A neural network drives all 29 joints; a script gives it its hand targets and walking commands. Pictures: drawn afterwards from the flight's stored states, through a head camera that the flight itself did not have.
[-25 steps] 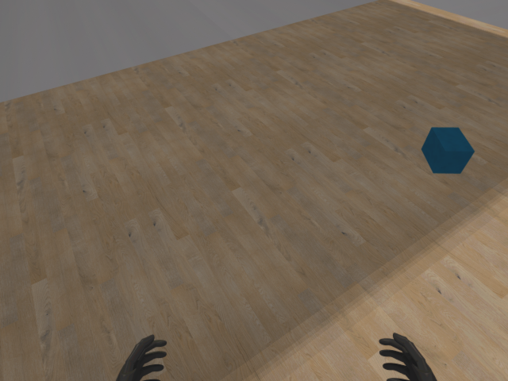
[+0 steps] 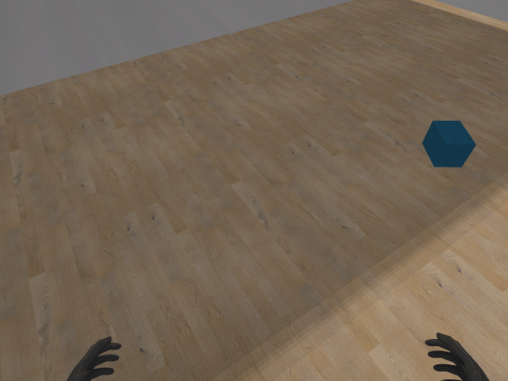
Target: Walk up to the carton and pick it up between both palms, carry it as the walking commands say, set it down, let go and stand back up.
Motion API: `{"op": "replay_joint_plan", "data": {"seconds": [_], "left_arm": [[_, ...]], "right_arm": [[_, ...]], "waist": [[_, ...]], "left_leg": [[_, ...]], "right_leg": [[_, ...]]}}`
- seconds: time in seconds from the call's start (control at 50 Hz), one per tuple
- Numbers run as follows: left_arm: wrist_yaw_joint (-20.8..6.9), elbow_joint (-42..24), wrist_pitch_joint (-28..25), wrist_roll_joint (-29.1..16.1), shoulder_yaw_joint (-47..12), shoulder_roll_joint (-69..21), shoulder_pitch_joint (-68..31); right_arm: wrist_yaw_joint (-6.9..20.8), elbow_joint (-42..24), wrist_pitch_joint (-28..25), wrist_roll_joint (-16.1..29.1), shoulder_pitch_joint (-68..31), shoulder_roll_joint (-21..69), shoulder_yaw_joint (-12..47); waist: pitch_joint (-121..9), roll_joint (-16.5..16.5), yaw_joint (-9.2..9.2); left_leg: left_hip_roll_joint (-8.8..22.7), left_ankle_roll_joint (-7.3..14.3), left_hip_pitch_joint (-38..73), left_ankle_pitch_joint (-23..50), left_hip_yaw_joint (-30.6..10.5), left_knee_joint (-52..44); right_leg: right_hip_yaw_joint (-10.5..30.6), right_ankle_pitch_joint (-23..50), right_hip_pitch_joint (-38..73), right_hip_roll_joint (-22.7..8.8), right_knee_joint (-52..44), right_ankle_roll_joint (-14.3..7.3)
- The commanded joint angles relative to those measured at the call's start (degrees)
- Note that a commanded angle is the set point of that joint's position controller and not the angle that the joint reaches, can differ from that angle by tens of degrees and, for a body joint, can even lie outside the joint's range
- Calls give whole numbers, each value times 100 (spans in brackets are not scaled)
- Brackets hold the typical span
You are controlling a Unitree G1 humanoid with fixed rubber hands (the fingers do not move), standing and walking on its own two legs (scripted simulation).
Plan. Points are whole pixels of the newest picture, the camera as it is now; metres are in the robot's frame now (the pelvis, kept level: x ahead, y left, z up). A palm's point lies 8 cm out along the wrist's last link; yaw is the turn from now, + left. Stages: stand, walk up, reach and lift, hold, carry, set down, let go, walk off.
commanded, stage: stand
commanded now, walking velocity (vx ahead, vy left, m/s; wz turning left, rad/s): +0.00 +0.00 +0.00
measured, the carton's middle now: (447, 143) +1.44 -1.04 -0.67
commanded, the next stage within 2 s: walk up in 1.24 s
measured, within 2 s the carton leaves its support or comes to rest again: neither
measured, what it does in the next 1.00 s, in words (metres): stands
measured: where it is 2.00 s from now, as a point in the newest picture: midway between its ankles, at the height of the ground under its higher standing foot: outside the picture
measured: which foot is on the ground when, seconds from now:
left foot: down 0.00-1.00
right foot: down 0.00-1.00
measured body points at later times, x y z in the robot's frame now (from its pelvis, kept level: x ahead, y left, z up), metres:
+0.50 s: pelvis +0.00 +0.00 +0.02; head +0.00 +0.00 +0.47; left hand +0.14 +0.31 -0.08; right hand +0.14 -0.31 -0.08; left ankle +0.00 +0.12 -0.72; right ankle +0.01 -0.12 -0.72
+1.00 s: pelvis +0.00 +0.00 +0.03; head +0.00 +0.00 +0.48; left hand +0.11 +0.31 -0.08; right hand +0.11 -0.32 -0.08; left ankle +0.00 +0.12 -0.72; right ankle +0.01 -0.12 -0.72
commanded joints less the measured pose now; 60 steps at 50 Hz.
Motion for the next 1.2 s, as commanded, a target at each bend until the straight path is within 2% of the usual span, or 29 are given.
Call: {"op": "replay_joint_plan", "data": {"seconds": [0.0,0.72,1.18], "left_arm": [[26,-274,-75,-17,218,937,-248],[17,1272,30,-86,-29,1027,-618],[36,1625,84,-94,-41,1062,-636]], "right_arm": [[-27,-280,-77,14,-247,-940,-216],[-8,1250,43,91,-623,-1013,-21],[-29,1606,85,96,-625,-1049,-19]], "waist": [[-397,11,-3],[-236,1,-1],[-195,3,2]], "left_leg": [[428,392,155,1029,-546,-803],[600,186,1040,1461,-524,-2187],[655,156,1181,1487,-522,-2441]], "right_leg": [[535,1066,191,-419,-775,-397],[569,1503,1018,-606,-2153,-210],[583,1535,1128,-650,-2397,-176]]}}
